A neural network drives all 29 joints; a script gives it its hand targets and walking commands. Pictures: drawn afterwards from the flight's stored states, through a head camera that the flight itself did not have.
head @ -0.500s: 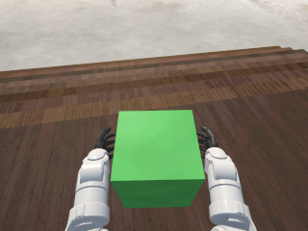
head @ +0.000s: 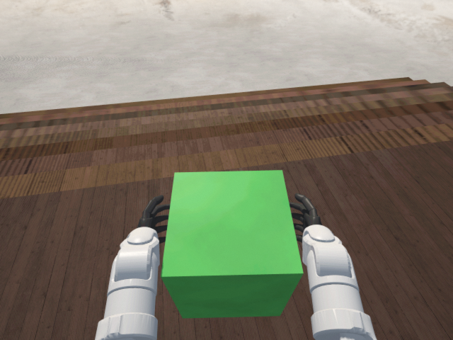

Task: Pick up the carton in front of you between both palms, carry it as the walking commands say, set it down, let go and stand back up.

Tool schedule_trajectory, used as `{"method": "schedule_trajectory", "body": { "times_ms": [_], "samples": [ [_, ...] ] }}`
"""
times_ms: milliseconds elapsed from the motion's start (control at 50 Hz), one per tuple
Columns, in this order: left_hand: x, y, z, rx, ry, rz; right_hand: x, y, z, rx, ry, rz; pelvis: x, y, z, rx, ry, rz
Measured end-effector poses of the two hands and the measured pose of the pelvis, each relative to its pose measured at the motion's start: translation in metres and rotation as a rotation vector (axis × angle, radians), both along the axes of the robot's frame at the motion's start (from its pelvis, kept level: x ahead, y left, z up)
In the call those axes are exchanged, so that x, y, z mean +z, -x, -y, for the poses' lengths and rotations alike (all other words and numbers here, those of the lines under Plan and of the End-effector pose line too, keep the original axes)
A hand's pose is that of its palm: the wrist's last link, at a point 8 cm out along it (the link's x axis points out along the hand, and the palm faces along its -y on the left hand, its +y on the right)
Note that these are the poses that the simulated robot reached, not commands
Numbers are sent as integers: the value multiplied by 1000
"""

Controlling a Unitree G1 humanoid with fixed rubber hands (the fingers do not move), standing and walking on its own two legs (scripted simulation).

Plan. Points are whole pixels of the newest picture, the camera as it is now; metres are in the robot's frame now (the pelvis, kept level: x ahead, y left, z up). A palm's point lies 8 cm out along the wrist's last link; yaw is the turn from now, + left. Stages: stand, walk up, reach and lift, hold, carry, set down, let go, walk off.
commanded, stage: reach and lift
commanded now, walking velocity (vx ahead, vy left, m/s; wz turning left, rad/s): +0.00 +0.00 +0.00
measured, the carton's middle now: (229, 247) +0.30 +0.00 -0.04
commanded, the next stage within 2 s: hold in 0.12 s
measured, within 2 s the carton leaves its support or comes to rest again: neither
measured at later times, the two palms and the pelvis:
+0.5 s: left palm (144, 238) +0.27 +0.15 +0.05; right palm (316, 236) +0.27 -0.15 +0.05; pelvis -0.01 +0.00 +0.00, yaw +0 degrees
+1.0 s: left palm (146, 231) +0.28 +0.15 +0.05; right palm (315, 229) +0.28 -0.15 +0.05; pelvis +0.00 +0.00 +0.00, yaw +0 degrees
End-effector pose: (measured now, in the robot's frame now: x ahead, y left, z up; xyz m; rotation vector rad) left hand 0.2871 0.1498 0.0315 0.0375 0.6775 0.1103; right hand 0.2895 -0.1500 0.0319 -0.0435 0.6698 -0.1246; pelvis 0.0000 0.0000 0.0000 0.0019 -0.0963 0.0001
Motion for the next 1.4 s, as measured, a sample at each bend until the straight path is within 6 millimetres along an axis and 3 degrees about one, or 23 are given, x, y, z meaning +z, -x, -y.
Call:
{"method": "schedule_trajectory", "body": {
  "times_ms": [300, 620, 960, 1080, 1220, 1400],
  "samples": [
    [19, 9, 0, 0, 2, 36, 19, 10, 0, -5, -4, 36, 1, 3, -1, 0, 1, 31],
    [17, 15, 1, 14, 20, 19, 17, 15, 1, -17, -23, 19, -2, 17, 0, 0, -1, 49],
    [17, 7, 1, 7, 14, 18, 18, 8, 1, -13, -13, 18, -3, 7, 0, 1, 2, -2],
    [26, -10, -3, 17, 30, 59, 29, -10, -4, -21, -16, 59, -8, -11, -5, 18, 5, -88],
    [40, -47, -20, 21, 37, 35, 42, -46, -21, -38, -34, 36, -9, -55, -18, -27, 6, -153],
    [45, -116, 3, 27, 78, 6, 46, -106, 3, -94, -72, 9, -13, -131, -5, 16, 34, -185]
  ]
}}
